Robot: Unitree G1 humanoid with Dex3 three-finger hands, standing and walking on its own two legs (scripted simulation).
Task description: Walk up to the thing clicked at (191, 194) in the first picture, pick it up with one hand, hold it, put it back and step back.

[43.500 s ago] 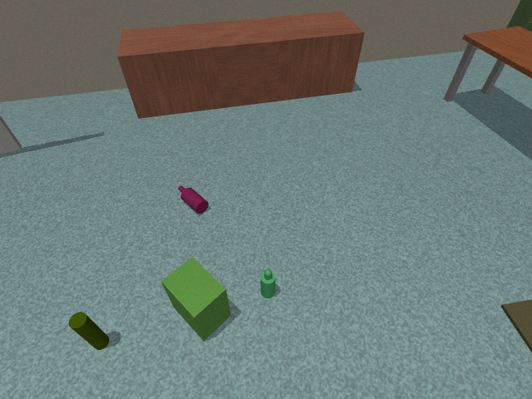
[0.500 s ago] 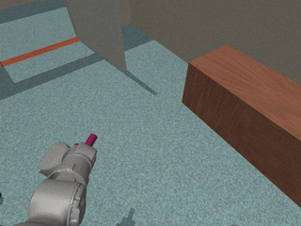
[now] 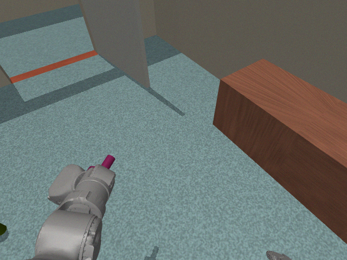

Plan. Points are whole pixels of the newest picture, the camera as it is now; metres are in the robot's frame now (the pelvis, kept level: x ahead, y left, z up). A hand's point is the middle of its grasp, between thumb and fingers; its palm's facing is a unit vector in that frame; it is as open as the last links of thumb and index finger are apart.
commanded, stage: hold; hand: left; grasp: from above
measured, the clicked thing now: (94, 184) +0.36 +0.23 -0.07
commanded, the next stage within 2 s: crouch in 0.96 s
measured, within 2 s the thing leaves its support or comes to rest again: neither
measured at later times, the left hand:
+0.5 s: hand (81, 191) +0.32 +0.23 -0.02, palm faces -0.12 -0.44 -0.89, open 10.0 cm
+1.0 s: hand (81, 190) +0.32 +0.23 -0.02, palm faces -0.13 -0.44 -0.89, open 10.0 cm
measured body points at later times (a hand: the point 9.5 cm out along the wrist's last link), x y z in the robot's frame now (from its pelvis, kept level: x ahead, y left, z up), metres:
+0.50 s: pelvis +0.00 +0.00 +0.01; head +0.02 -0.02 +0.46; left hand +0.32 +0.25 +0.03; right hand +0.13 -0.25 -0.11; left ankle -0.01 +0.14 -0.71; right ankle +0.00 -0.12 -0.71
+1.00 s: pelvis +0.00 +0.00 +0.01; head +0.02 -0.01 +0.46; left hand +0.33 +0.25 +0.03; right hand +0.13 -0.25 -0.11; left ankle -0.01 +0.15 -0.71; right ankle +0.00 -0.12 -0.71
